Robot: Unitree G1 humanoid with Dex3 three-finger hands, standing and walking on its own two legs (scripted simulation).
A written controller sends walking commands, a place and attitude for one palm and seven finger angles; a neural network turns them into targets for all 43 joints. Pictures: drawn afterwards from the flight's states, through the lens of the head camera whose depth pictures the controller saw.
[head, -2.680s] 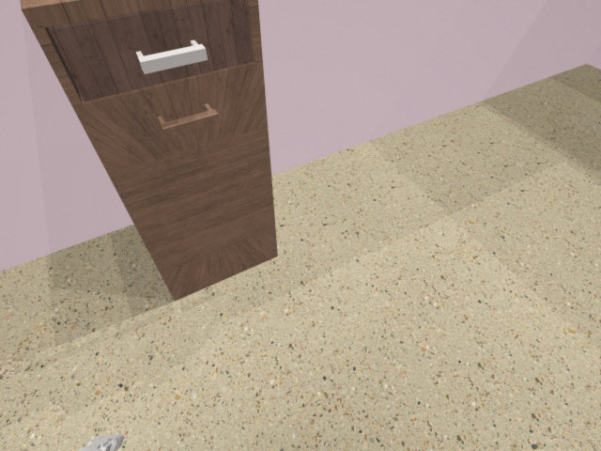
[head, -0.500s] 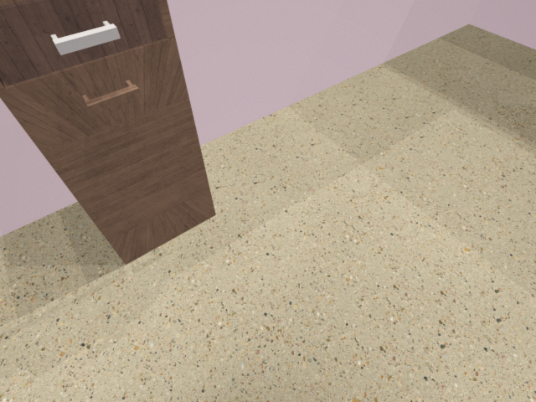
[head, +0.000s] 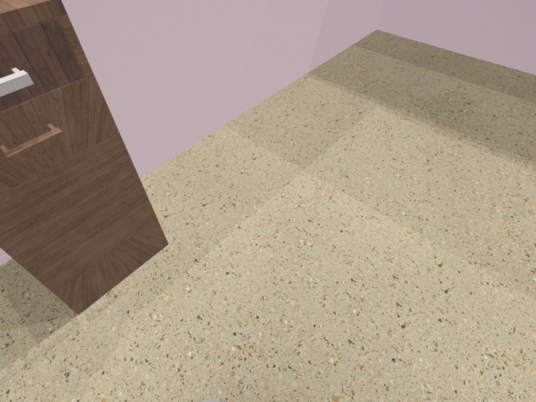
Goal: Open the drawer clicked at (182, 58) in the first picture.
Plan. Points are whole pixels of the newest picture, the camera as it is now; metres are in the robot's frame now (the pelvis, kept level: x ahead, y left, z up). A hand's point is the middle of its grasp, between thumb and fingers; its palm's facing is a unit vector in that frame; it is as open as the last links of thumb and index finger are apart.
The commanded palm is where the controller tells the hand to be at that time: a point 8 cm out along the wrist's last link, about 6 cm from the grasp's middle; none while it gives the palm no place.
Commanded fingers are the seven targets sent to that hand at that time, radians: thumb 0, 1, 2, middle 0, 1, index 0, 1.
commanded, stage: walk to a spot facing it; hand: left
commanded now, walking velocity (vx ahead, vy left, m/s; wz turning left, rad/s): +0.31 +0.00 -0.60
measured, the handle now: out of the picture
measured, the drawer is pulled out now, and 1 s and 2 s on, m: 0.00 0.00 0.00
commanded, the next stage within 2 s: turn to face it in 1.06 s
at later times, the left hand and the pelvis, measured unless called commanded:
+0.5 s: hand (165, 346) +0.24 +0.23 -0.18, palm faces -0.28 -0.95 -0.16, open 7.3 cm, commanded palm none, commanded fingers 0.00 0.90 0.90 -0.20 -0.30 -0.20 -0.30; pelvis +0.11 +0.06 -0.01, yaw -19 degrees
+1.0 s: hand (260, 247) +0.48 +0.08 -0.18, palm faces -0.56 -0.80 -0.22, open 7.3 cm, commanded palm none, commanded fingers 0.00 0.90 0.90 -0.20 -0.30 -0.20 -0.30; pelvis +0.32 -0.05 -0.01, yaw -36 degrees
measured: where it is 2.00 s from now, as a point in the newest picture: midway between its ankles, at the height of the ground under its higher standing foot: (304, 350)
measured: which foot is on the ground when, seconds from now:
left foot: up 0.00-0.14, down 0.16-0.72, up 0.74-1.00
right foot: down 0.00-0.16, up 0.18-0.70, down 0.72-1.00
